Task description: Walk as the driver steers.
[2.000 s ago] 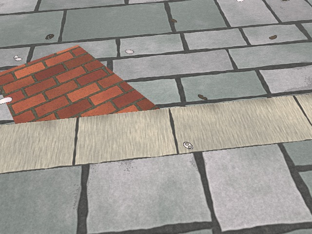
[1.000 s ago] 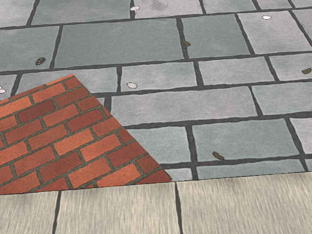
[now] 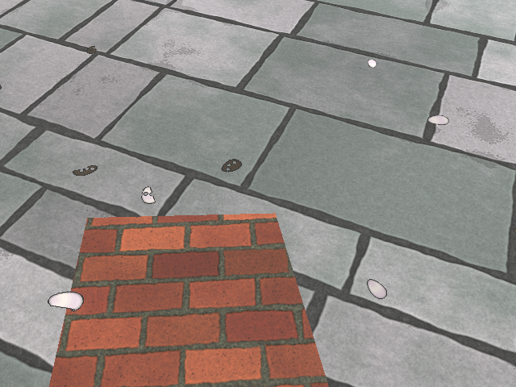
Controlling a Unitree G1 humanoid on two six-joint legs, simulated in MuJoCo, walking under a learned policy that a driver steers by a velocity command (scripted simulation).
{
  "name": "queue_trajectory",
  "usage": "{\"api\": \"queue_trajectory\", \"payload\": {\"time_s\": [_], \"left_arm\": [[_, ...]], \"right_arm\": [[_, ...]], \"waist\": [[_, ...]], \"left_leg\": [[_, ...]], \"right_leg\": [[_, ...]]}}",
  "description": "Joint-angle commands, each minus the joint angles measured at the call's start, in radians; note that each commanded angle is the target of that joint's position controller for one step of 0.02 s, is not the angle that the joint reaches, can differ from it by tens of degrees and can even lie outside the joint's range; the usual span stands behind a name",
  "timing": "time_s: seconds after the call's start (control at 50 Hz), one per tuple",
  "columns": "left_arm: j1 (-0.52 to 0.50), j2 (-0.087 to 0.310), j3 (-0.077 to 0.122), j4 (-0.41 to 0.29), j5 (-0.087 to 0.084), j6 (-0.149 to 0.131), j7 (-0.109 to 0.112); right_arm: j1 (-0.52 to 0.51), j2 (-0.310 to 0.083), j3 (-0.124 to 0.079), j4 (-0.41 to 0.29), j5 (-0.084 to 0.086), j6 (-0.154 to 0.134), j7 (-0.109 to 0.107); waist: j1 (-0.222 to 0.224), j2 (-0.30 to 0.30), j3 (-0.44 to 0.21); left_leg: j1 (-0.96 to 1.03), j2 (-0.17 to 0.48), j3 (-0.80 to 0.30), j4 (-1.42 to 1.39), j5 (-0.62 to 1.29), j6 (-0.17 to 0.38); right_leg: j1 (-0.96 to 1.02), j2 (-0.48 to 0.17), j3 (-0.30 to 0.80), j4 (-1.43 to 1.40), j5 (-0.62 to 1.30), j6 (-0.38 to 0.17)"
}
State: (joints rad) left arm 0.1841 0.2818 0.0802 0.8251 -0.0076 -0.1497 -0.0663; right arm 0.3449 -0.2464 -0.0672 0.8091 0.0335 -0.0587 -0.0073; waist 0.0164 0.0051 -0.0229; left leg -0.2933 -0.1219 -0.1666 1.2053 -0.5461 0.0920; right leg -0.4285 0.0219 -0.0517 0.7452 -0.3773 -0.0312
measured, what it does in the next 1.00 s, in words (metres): goes down, turning right: left foot 0.15 m lower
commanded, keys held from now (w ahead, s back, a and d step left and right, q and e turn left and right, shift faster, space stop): e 0.90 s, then no key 0.10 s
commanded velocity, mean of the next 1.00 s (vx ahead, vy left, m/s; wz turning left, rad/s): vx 0.11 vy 0.00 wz -0.44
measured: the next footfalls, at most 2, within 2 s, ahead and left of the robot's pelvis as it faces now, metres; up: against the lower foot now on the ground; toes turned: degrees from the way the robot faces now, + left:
left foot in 0.46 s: +0.40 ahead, +0.14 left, -0.15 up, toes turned -18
right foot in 1.14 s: +0.11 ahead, -0.09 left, +0.00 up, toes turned -32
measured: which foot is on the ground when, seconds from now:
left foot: up 0.00-0.44, down 0.46-1.00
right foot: down 0.00-0.46, up 0.48-1.00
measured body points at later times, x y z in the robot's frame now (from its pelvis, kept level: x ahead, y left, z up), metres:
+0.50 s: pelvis +0.24 +0.07 -0.11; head +0.25 +0.09 +0.34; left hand +0.29 +0.35 -0.24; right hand +0.44 -0.20 -0.15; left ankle +0.36 +0.15 -0.85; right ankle +0.05 -0.10 -0.68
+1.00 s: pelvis +0.23 +0.07 -0.14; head +0.24 +0.08 +0.31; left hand +0.56 +0.12 -0.18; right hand +0.11 -0.19 -0.25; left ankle +0.36 +0.15 -0.86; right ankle +0.15 -0.04 -0.58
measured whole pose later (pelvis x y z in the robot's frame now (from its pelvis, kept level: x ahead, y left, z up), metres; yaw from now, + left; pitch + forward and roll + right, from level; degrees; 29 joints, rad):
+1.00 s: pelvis +0.23 +0.07 -0.14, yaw -31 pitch -1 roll +0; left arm 0.05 0.24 0.03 0.43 -0.01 0.08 0.04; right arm 0.38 -0.25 -0.01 0.73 -0.03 0.01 -0.12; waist -0.09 -0.04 0.02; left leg -0.39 0.14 0.18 0.62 -0.20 0.00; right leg -0.91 0.01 0.07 2.06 -0.34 0.14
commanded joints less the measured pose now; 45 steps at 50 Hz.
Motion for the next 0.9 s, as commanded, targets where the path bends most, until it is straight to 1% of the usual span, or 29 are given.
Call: {"api": "queue_trajectory", "payload": {"time_s": [0.02,0.06,0.1,0.12,0.14,0.16,0.18,0.2,0.22,0.26,0.28,0.3,0.32,0.34,0.36,0.4,0.44,0.46,0.48,0.5,0.52,0.56,0.58,0.6,0.62,0.66,0.72,0.82,0.9], "left_arm": [[0.185,0.095,0.013,-0.008,-0.025,0.016,-0.004],[0.106,0.085,-0.007,-0.040,-0.009,0.015,-0.005],[0.073,0.109,-0.008,-0.038,-0.014,0.030,0.023],[0.087,0.127,-0.004,-0.028,-0.013,0.046,0.045],[0.099,0.152,0.008,-0.016,-0.001,0.066,0.062],[0.111,0.162,0.012,-0.015,0.018,0.073,0.071],[0.090,0.146,0.008,-0.034,0.016,0.077,0.075],[0.070,0.135,0.005,-0.055,-0.001,0.082,0.077],[0.165,0.088,0.001,-0.038,-0.024,0.086,0.096],[0.366,0.064,0.002,-0.005,-0.021,0.096,0.126],[0.379,0.067,0.010,-0.016,-0.014,0.106,0.138],[0.354,0.083,0.018,-0.035,-0.011,0.113,0.145],[0.294,0.081,0.024,-0.068,-0.028,0.121,0.158],[0.268,0.106,0.030,-0.077,-0.024,0.130,0.160],[0.287,0.109,0.032,-0.076,-0.017,0.142,0.159],[0.225,0.096,0.030,-0.112,-0.016,0.152,0.168],[0.249,0.034,0.017,-0.107,-0.017,0.154,0.155],[0.274,-0.006,0.005,-0.091,-0.016,0.156,0.139],[0.355,-0.068,-0.012,-0.083,-0.028,0.158,0.117],[0.463,-0.067,-0.022,-0.127,-0.059,0.152,0.103],[0.491,-0.028,-0.019,-0.121,-0.051,0.148,0.101],[0.306,0.035,-0.010,-0.206,-0.036,0.153,0.134],[0.225,0.122,0.015,-0.210,-0.030,0.189,0.161],[0.167,0.133,0.022,-0.220,-0.008,0.223,0.174],[0.154,0.119,0.024,-0.236,0.009,0.234,0.177],[0.120,0.053,0.009,-0.272,0.018,0.235,0.170],[0.051,0.003,-0.018,-0.339,0.017,0.218,0.150],[-0.044,-0.007,-0.038,-0.416,0.021,0.219,0.124],[-0.125,-0.004,-0.044,-0.468,0.013,0.220,0.110]], "right_arm": [[-0.105,-0.129,-0.012,-0.151,0.028,-0.027,-0.007],[-0.119,-0.139,-0.019,-0.167,-0.025,0.002,-0.009],[-0.148,-0.082,-0.002,-0.210,-0.035,0.008,0.002],[-0.240,-0.043,0.013,-0.247,-0.041,0.001,0.006],[-0.244,0.012,0.030,-0.248,-0.050,-0.004,0.009],[-0.151,0.004,0.026,-0.211,-0.063,-0.011,0.017],[-0.111,-0.035,0.013,-0.182,-0.064,-0.011,0.021],[-0.130,-0.052,0.009,-0.191,-0.065,-0.008,0.020],[-0.245,-0.078,0.007,-0.217,-0.073,-0.019,0.024],[-0.508,-0.075,0.010,-0.306,-0.046,-0.037,0.048],[-0.552,-0.073,0.010,-0.319,-0.039,-0.049,0.064],[-0.550,-0.080,0.007,-0.314,-0.032,-0.058,0.077],[-0.523,-0.084,0.012,-0.300,-0.033,-0.064,0.089],[-0.505,-0.058,0.018,-0.277,-0.038,-0.062,0.101],[-0.463,-0.028,0.022,-0.264,-0.040,-0.056,0.103],[-0.329,-0.043,0.009,-0.230,-0.019,-0.036,0.081],[-0.178,-0.055,-0.011,-0.159,-0.024,-0.030,0.054],[0.003,-0.063,-0.025,-0.099,-0.036,-0.019,0.046],[0.098,-0.112,-0.021,-0.069,-0.070,-0.028,0.052],[0.079,-0.203,-0.041,-0.050,-0.067,-0.025,0.058],[0.009,-0.223,-0.046,-0.066,-0.057,-0.012,0.061],[-0.129,-0.247,-0.041,-0.077,-0.054,0.004,0.036],[-0.206,-0.157,-0.011,-0.121,-0.076,0.021,0.020],[-0.233,-0.134,0.006,-0.121,-0.094,0.031,0.006],[-0.235,-0.120,0.015,-0.121,-0.093,0.041,-0.012],[-0.192,-0.117,0.028,-0.109,-0.088,0.054,-0.043],[-0.059,-0.109,0.035,-0.080,-0.076,0.058,-0.070],[0.025,-0.135,0.028,-0.091,-0.066,0.068,-0.090],[0.060,-0.158,0.016,-0.113,-0.066,0.069,-0.108]], "waist": [[0.033,-0.074,0.022],[-0.028,0.036,0.032],[-0.061,0.012,0.063],[-0.042,0.000,0.066],[-0.039,-0.021,0.006],[-0.056,-0.058,-0.088],[-0.072,-0.044,-0.124],[-0.069,-0.059,-0.115],[0.013,-0.067,-0.096],[0.133,-0.124,-0.008],[0.147,-0.149,-0.010],[0.136,-0.161,-0.001],[0.118,-0.108,0.021],[0.108,-0.052,0.044],[0.102,-0.062,0.037],[0.026,-0.073,0.068],[-0.029,-0.002,0.029],[-0.106,0.024,-0.036],[-0.110,0.157,-0.191],[-0.021,0.362,-0.284],[0.013,0.349,-0.302],[0.048,0.221,-0.284],[0.036,0.105,-0.182],[0.035,0.103,-0.102],[0.039,0.129,-0.064],[0.028,0.167,-0.026],[-0.013,0.121,-0.048],[-0.041,0.066,-0.047],[-0.067,0.096,-0.027]], "left_leg": [[-0.639,0.054,-0.014,0.364,0.055,-0.009],[-0.498,0.140,0.037,0.221,0.131,-0.040],[-0.413,0.183,0.068,-0.071,0.168,-0.058],[-0.348,0.171,0.110,-0.232,0.214,-0.063],[-0.210,0.140,0.142,-0.299,0.316,-0.070],[-0.119,0.130,0.123,-0.242,0.489,-0.065],[-0.085,0.108,0.152,-0.213,0.603,-0.064],[-0.091,0.095,0.164,-0.249,0.589,-0.061],[-0.293,0.133,0.079,-0.287,0.658,-0.059],[-0.692,0.144,0.030,-0.466,0.602,-0.066],[-0.732,0.147,0.000,-0.512,0.586,-0.073],[-0.708,0.148,-0.015,-0.545,0.594,-0.075],[-0.546,0.162,-0.025,-0.706,0.805,-0.081],[-0.280,0.106,0.055,-0.767,0.983,-0.090],[-0.107,0.101,0.053,-0.741,1.051,-0.102],[-0.001,0.154,0.003,-0.845,1.068,-0.103],[0.181,0.199,0.038,-0.989,1.190,-0.115],[0.416,0.244,0.045,-0.924,1.201,-0.120],[0.708,0.357,0.011,-0.614,1.567,-0.133],[0.754,0.515,-0.219,-0.568,1.667,-0.034],[0.674,0.558,-0.259,-0.582,1.589,0.038],[0.425,0.644,-0.397,-0.779,0.950,0.198],[0.209,0.591,-0.305,-0.862,0.659,0.192],[0.046,0.539,-0.222,-0.886,0.563,0.160],[-0.041,0.482,-0.140,-0.900,0.401,0.109],[-0.087,0.412,-0.035,-0.890,0.422,0.066],[0.038,0.423,-0.010,-0.854,0.531,0.095],[0.143,0.454,-0.005,-0.830,0.467,0.118],[0.162,0.496,0.000,-0.816,0.416,0.125]], "right_leg": [[0.463,-0.391,0.681,-0.370,0.499,-0.325],[0.236,-0.326,0.537,-0.362,0.605,-0.296],[0.127,-0.240,0.414,-0.409,0.616,-0.240],[0.087,-0.201,0.343,-0.429,0.686,-0.210],[0.039,-0.168,0.273,-0.402,0.782,-0.197],[0.058,-0.186,0.254,-0.350,0.869,-0.199],[0.061,-0.161,0.211,-0.305,0.880,-0.192],[0.062,-0.146,0.205,-0.289,0.853,-0.183],[0.260,-0.162,0.286,-0.238,0.663,-0.175],[0.568,-0.188,0.424,-0.144,0.376,-0.195],[0.601,-0.195,0.483,-0.115,0.321,-0.204],[0.549,-0.191,0.509,-0.093,0.292,-0.210],[0.401,-0.141,0.453,-0.073,0.137,-0.165],[0.146,-0.085,0.374,-0.091,-0.006,-0.131],[0.025,-0.075,0.375,-0.070,-0.090,-0.121],[-0.023,-0.044,0.368,0.070,-0.133,-0.086],[-0.018,0.023,0.288,0.334,-0.182,-0.021],[-0.147,0.065,0.231,0.538,-0.328,0.013],[-0.361,0.101,0.214,0.902,-0.610,0.056],[-0.503,0.068,0.278,1.133,-0.573,0.103],[-0.542,0.041,0.282,1.257,-0.491,0.126],[-0.600,-0.003,0.206,1.423,-0.280,0.128],[-0.550,-0.001,0.209,1.293,-0.108,0.114],[-0.481,0.010,0.178,1.296,-0.044,0.109],[-0.466,0.011,0.182,1.262,0.028,0.109],[-0.488,0.046,0.142,1.305,0.086,0.123],[-0.607,0.057,0.146,1.365,0.073,0.143],[-0.699,0.040,0.149,1.388,0.098,0.169],[-0.710,0.001,0.138,1.382,0.097,0.178]]}}
Velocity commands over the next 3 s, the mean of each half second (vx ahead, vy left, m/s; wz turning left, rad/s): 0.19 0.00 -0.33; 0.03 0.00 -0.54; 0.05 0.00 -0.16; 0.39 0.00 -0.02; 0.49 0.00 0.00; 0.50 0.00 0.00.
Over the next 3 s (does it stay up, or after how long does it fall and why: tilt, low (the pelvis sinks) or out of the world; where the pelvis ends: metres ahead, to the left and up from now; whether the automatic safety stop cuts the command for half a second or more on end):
stays up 0.87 -0.26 -0.12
